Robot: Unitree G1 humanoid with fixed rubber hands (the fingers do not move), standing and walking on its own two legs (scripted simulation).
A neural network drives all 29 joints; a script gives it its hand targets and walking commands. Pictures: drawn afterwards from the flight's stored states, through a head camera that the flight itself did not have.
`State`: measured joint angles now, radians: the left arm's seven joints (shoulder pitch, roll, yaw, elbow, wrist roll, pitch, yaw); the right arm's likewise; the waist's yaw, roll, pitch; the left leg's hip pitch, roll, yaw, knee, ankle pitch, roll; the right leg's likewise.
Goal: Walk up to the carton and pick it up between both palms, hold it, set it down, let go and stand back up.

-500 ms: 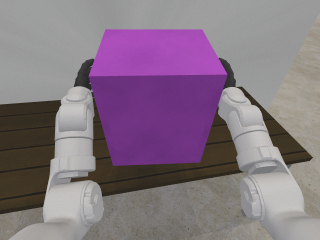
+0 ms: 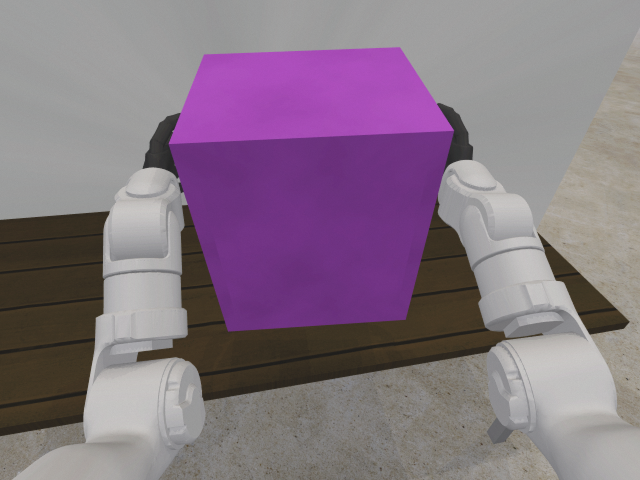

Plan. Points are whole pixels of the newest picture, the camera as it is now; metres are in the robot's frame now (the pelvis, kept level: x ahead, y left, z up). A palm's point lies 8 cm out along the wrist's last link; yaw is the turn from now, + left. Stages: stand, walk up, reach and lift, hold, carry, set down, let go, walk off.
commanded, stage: hold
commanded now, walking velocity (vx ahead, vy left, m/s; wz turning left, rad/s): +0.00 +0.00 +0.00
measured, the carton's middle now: (310, 194) +0.41 -0.01 +0.20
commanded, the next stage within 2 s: none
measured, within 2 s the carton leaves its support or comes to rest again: neither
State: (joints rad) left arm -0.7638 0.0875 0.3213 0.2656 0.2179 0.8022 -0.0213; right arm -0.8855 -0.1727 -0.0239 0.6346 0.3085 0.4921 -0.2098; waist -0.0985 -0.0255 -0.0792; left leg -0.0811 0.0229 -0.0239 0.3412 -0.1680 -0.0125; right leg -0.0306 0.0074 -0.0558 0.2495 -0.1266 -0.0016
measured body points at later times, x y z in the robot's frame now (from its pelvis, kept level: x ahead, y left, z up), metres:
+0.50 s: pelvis +0.00 +0.00 +0.00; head -0.08 +0.01 +0.44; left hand +0.38 +0.17 +0.26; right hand +0.39 -0.17 +0.29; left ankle +0.02 +0.12 -0.75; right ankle +0.01 -0.12 -0.75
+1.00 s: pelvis +0.00 +0.00 +0.00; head -0.08 +0.01 +0.44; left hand +0.38 +0.18 +0.26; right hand +0.39 -0.16 +0.29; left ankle +0.02 +0.12 -0.75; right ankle +0.01 -0.12 -0.75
